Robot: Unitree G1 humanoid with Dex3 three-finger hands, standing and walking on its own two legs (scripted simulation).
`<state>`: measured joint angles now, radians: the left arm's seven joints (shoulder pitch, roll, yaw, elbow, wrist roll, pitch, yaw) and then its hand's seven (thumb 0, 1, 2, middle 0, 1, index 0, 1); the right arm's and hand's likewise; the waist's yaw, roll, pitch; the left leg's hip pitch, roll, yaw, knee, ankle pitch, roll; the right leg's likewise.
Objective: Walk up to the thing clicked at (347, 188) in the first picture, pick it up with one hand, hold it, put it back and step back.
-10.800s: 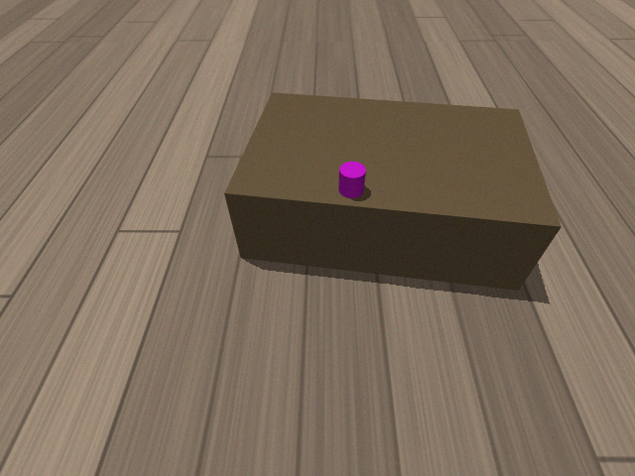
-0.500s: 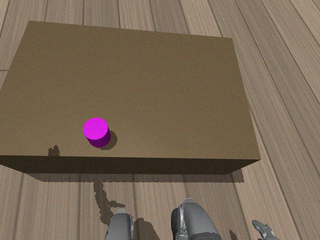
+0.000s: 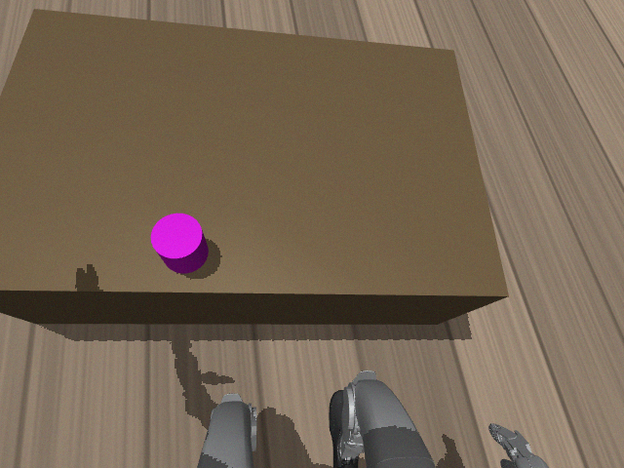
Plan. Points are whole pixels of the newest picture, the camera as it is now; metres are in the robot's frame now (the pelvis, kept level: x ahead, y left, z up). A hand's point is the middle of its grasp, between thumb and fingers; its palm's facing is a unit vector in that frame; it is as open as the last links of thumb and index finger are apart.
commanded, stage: go down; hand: left
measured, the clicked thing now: (181, 244) +0.48 +0.21 -0.27
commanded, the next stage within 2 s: none
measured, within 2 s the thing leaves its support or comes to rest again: neither
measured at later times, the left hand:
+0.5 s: hand out of the picture +0.42 +0.41 +0.05, palm faces +0.24 -0.97 -0.07, open 17.1 cm
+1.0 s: hand out of the picture +0.41 +0.42 +0.05, palm faces +0.25 -0.97 -0.05, open 17.2 cm
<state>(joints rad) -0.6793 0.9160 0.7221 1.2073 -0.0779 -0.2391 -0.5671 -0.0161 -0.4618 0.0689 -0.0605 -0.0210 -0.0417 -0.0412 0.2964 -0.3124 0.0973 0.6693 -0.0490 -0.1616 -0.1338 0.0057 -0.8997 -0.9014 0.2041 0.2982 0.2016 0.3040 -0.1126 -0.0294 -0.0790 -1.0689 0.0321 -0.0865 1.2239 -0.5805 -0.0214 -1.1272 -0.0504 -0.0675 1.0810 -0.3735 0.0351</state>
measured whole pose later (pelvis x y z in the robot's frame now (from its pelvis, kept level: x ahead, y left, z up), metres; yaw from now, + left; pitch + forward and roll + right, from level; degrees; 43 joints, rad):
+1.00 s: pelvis -0.01 +0.01 -0.01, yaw +0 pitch +26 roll -5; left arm -0.72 0.97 0.77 1.19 -0.12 -0.26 -0.61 -0.02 -0.47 0.07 -0.06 -0.04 -0.04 -0.06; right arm 0.29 -0.31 0.12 0.65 -0.04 -0.15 -0.14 0.01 -0.90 -0.90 0.20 0.30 0.20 0.30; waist -0.13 -0.03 -0.08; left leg -1.14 0.03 -0.10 1.28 -0.59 -0.02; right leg -1.19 -0.05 -0.07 1.12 -0.38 0.04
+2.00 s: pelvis -0.01 +0.00 -0.02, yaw +0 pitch +27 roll -5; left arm -0.76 0.97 0.81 1.18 -0.17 -0.30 -0.64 -0.02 -0.50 0.06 -0.05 -0.04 -0.05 -0.05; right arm 0.26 -0.31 0.14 0.66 -0.04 -0.15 -0.15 0.01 -0.90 -0.90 0.20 0.30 0.20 0.30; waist -0.13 -0.04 -0.08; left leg -1.19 0.03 -0.11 1.32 -0.60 -0.02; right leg -1.24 -0.05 -0.08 1.16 -0.39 0.04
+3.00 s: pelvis -0.01 +0.00 -0.02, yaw +0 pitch +28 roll -5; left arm -0.78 0.98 0.83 1.19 -0.16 -0.30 -0.62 -0.02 -0.55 0.07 -0.05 -0.06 -0.05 -0.07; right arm 0.26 -0.31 0.14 0.66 -0.04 -0.14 -0.14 0.00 -0.90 -0.90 0.20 0.30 0.20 0.30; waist -0.14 -0.04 -0.08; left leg -1.21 0.03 -0.11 1.33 -0.61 -0.02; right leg -1.26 -0.05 -0.08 1.17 -0.39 0.04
